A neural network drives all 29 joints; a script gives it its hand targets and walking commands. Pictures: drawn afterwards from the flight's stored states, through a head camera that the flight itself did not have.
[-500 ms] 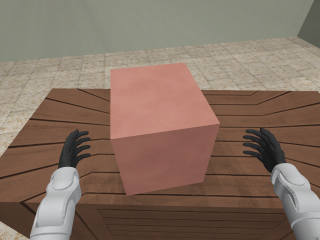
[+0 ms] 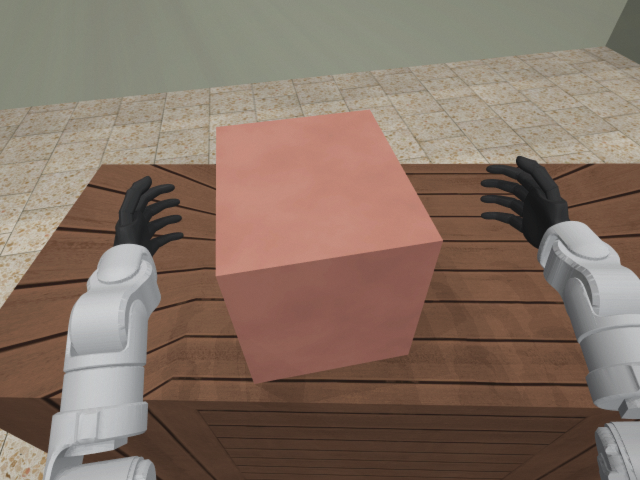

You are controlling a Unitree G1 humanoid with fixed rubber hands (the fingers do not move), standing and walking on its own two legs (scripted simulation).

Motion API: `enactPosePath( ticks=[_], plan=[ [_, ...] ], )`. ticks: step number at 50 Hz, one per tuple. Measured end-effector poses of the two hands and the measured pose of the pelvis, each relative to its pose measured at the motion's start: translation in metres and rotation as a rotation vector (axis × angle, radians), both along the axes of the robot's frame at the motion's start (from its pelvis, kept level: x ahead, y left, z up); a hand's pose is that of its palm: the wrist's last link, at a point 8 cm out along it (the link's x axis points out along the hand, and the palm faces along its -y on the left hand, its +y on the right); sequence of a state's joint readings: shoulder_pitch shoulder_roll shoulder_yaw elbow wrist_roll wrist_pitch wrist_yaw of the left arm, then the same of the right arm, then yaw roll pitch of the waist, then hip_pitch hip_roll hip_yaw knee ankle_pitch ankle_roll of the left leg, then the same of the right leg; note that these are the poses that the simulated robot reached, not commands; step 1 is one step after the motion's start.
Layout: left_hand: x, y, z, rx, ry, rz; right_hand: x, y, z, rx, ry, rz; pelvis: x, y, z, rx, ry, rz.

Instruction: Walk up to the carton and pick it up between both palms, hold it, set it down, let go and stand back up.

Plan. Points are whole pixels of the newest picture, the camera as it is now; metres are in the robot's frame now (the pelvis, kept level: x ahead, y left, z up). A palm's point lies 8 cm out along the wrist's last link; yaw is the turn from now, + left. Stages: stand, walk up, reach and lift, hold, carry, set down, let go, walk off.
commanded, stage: reach and lift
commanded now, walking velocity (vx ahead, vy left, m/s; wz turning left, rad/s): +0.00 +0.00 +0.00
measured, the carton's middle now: (313, 242) +0.45 +0.03 +0.03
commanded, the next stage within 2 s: none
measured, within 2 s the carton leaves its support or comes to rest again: neither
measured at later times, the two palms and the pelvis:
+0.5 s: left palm (149, 185) +0.40 +0.22 +0.19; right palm (533, 155) +0.43 -0.24 +0.20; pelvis +0.01 +0.00 +0.00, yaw +0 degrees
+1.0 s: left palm (158, 193) +0.43 +0.23 +0.15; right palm (508, 169) +0.45 -0.23 +0.16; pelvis +0.01 +0.00 +0.00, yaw +0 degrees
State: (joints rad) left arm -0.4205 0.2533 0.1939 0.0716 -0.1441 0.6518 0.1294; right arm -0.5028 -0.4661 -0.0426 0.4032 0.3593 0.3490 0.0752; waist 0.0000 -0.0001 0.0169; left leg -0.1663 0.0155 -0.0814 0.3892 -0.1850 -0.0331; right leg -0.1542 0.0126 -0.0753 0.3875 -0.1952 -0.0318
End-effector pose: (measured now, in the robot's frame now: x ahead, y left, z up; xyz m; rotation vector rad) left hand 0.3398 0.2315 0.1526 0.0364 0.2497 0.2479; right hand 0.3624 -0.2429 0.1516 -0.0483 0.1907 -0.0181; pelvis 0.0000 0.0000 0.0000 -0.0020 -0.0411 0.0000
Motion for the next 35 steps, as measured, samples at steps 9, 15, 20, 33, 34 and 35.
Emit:
enactPosePath(
  ticks=[9, 15, 20, 33, 34, 35],
  plan=[
    [0.024, -0.001, 0.013, -0.022, -0.021, -0.009, 0.027, 0.006, 0.007, 0.005, 0.016, 0.018, 0.006, 0.001, 0.0, -0.001, 0.032, 0.0],
    [0.034, -0.001, 0.02, -0.034, -0.028, -0.009, 0.038, 0.012, 0.019, 0.006, -0.004, 0.03, 0.008, 0.001, 0.0, -0.002, 0.051, 0.0],
    [0.048, -0.005, 0.029, -0.047, -0.021, -0.018, 0.052, 0.008, 0.034, 0.011, -0.002, 0.009, 0.009, 0.001, 0.0, -0.002, 0.068, 0.0],
    [0.082, -0.006, 0.037, -0.059, -0.011, -0.019, 0.082, 0.014, 0.054, 0.0, 0.017, 0.009, 0.013, 0.001, 0.0, -0.002, 0.103, 0.0],
    [0.084, -0.006, 0.036, -0.059, -0.009, -0.017, 0.083, 0.013, 0.054, 0.002, 0.021, 0.006, 0.014, 0.002, 0.0, -0.002, 0.108, 0.0],
    [0.085, -0.005, 0.035, -0.059, -0.007, -0.016, 0.085, 0.013, 0.053, 0.004, 0.025, 0.004, 0.014, 0.002, 0.0, -0.002, 0.111, 0.0]
  ],
)
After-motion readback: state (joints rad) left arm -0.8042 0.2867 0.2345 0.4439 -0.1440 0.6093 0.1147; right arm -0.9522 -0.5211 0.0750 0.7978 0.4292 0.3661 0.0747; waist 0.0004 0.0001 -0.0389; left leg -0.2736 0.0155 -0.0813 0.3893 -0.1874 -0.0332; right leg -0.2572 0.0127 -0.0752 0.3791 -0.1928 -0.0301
